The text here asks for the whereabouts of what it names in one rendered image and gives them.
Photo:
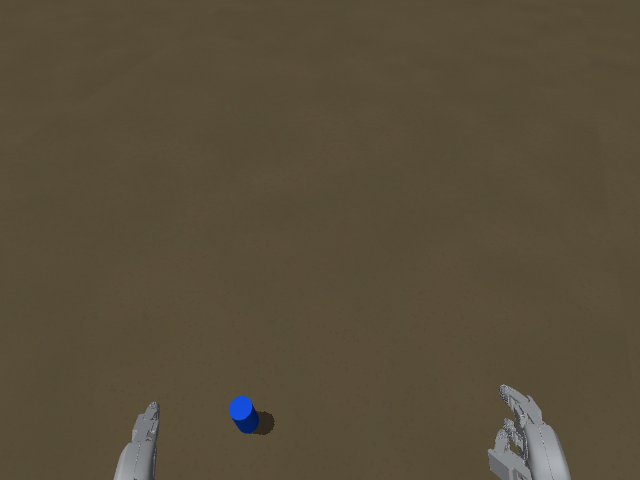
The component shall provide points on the can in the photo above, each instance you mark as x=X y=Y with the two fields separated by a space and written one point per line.
x=244 y=414

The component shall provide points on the right robot hand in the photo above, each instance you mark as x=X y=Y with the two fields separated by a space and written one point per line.
x=538 y=444

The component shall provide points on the left robot hand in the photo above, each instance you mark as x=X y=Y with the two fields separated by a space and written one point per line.
x=138 y=459

